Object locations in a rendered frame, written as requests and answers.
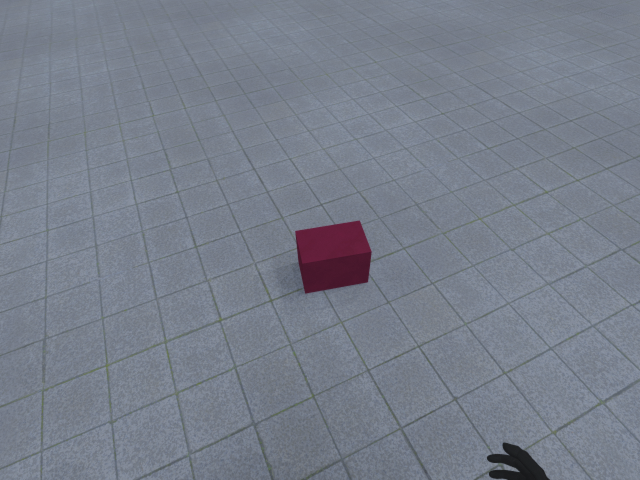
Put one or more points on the right robot hand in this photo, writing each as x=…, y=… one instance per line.
x=519, y=459

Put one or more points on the carton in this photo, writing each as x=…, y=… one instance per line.
x=333, y=256

